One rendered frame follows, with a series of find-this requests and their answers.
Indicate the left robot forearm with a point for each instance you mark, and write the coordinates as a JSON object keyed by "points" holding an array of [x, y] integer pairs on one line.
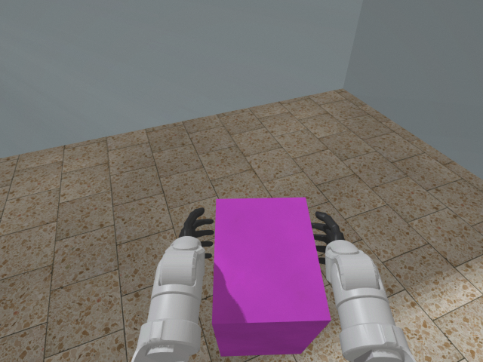
{"points": [[172, 333]]}

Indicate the carton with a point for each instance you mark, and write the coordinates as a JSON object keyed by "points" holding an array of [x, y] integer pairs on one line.
{"points": [[268, 292]]}

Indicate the left robot hand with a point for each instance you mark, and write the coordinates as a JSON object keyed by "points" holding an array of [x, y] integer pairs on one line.
{"points": [[191, 224]]}

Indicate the right robot forearm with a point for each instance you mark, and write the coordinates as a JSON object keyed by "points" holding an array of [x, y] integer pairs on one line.
{"points": [[369, 333]]}

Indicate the right robot hand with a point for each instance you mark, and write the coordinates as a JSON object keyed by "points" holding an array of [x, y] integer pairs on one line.
{"points": [[330, 228]]}

